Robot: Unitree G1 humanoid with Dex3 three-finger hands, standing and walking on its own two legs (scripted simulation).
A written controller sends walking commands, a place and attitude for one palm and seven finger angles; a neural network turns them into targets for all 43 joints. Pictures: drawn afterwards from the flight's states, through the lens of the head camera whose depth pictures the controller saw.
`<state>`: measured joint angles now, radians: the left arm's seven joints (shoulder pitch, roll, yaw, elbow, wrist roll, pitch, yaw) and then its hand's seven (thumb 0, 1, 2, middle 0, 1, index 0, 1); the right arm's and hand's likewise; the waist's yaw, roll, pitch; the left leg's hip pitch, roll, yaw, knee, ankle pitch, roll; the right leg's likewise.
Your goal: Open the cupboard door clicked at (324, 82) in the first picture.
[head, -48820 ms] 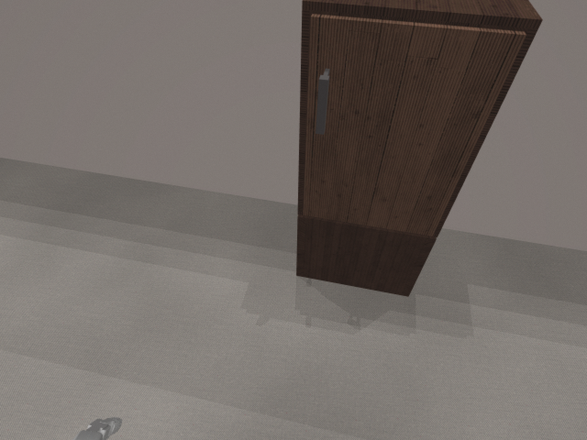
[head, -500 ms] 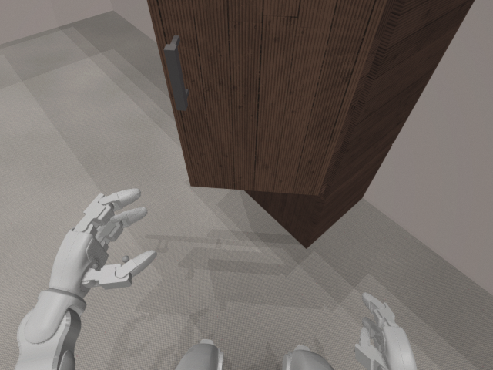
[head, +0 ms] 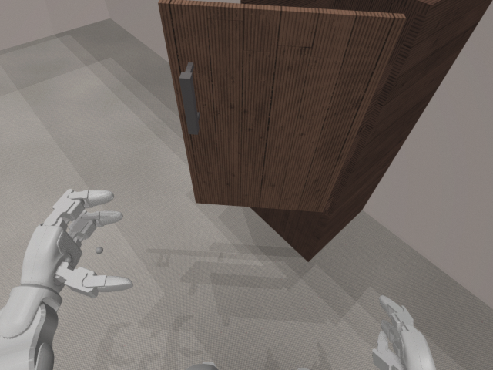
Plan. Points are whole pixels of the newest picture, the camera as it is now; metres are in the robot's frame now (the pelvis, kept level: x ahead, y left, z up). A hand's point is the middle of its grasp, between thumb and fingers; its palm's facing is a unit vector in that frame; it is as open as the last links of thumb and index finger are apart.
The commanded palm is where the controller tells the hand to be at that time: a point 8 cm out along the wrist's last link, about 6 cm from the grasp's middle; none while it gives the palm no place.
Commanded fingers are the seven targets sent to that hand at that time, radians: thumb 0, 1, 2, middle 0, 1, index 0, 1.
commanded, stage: raise the hand with hooked fingers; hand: left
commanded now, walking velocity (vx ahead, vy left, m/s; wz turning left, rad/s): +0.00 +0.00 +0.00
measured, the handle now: (192, 99) +0.59 +0.16 +0.09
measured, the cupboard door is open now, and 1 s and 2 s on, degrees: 44 44 44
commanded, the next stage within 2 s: move the hooked fingers beside the handle in 0.92 s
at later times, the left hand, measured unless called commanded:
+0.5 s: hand (77, 209) +0.30 +0.27 +0.11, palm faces +0.04 -1.00 -0.05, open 14.0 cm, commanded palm +0.26 +0.31 +0.11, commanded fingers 0.00 -0.50 0.30 -0.30 -1.20 -0.30 -1.20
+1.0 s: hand (95, 215) +0.30 +0.24 +0.11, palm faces +0.05 -1.00 -0.03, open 14.0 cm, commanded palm +0.26 +0.29 +0.11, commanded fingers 0.00 -0.50 0.30 -0.30 -1.20 -0.30 -1.20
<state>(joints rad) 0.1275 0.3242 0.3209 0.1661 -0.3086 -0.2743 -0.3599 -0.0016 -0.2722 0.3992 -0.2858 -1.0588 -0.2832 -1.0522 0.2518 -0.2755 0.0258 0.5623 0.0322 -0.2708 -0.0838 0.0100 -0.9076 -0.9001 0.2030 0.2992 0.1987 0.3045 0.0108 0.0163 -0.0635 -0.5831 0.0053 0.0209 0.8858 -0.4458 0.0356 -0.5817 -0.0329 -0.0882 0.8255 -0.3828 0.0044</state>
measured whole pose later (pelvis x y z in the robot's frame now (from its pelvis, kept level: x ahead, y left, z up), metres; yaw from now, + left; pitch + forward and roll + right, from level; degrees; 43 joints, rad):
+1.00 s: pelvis +0.00 -0.03 +0.02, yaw +0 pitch +5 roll -1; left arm -0.10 0.40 0.44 0.45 -0.34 -0.20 -0.49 -0.01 -0.49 0.30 -0.30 -1.20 -0.30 -1.20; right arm 0.27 -0.28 0.05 0.59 0.05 -0.22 -0.10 0.01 -0.91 -0.90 0.20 0.30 0.20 0.30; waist 0.01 0.04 -0.04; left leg -0.45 0.03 0.02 0.73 -0.38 0.00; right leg -0.47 0.00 -0.09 0.70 -0.33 -0.03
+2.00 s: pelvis +0.00 +0.00 +0.01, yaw -1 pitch +13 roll -2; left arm -0.67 0.52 0.44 1.00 -0.19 -0.30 -0.43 -0.01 -0.50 0.30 -0.30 -1.20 -0.30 -1.20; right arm 0.34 -0.29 0.05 0.61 0.03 -0.08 -0.07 0.00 -0.91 -0.90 0.20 0.30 0.20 0.30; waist -0.07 0.01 -0.06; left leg -0.64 0.02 0.03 0.82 -0.41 0.03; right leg -0.64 -0.01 -0.07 0.76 -0.34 0.00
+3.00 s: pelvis +0.02 +0.00 +0.00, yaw -3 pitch +20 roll -4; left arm -0.85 0.67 0.51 1.15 -0.11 -0.32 -0.42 -0.01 -0.49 0.30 -0.30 -1.20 -0.30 -1.20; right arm 0.44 -0.28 0.04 0.58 0.00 0.10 -0.02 0.00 -0.91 -0.90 0.21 0.30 0.20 0.30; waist -0.15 0.02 -0.08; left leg -0.77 0.06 0.03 0.88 -0.46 0.03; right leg -0.76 0.02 -0.07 0.77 -0.35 0.00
